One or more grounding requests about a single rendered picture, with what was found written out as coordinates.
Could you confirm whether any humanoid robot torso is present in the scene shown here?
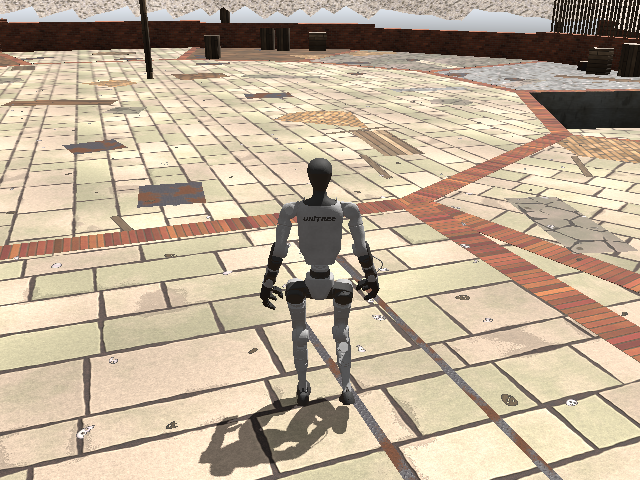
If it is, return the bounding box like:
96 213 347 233
297 197 344 300

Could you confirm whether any right robot upper arm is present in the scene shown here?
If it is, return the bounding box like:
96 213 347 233
341 201 368 257

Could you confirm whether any robot head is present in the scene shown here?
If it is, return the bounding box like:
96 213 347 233
303 158 337 206

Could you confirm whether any left robot upper arm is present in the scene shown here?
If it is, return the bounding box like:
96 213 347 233
272 201 299 258

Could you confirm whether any robot right hand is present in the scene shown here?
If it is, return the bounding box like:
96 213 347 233
356 278 380 300

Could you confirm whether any robot left forearm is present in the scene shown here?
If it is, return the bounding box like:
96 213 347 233
262 242 283 288

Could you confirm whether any robot right forearm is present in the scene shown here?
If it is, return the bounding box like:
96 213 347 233
358 241 378 282

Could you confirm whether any robot left hand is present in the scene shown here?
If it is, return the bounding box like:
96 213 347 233
260 284 283 310

